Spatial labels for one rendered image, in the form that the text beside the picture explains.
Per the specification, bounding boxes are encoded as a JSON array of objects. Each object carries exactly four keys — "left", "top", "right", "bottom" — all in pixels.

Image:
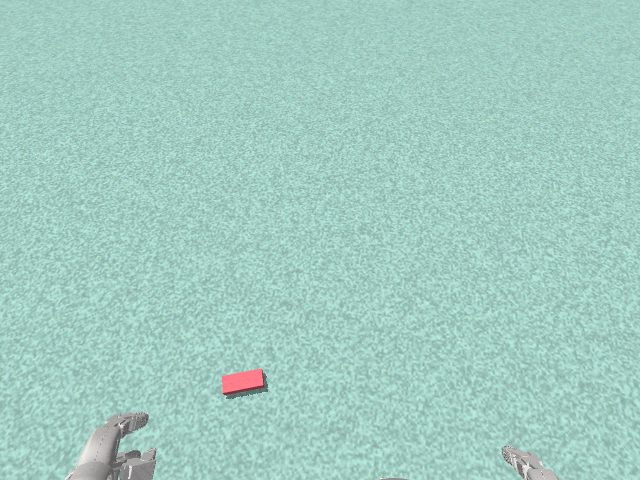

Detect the right robot hand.
[{"left": 501, "top": 446, "right": 559, "bottom": 480}]

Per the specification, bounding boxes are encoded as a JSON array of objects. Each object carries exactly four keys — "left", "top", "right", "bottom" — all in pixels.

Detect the left robot arm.
[{"left": 64, "top": 461, "right": 114, "bottom": 480}]

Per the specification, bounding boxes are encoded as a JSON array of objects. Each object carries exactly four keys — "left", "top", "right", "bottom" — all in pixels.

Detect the small box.
[{"left": 222, "top": 369, "right": 265, "bottom": 395}]

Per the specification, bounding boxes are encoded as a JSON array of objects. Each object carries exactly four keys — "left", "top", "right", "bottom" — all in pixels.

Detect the left robot hand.
[{"left": 76, "top": 412, "right": 156, "bottom": 480}]

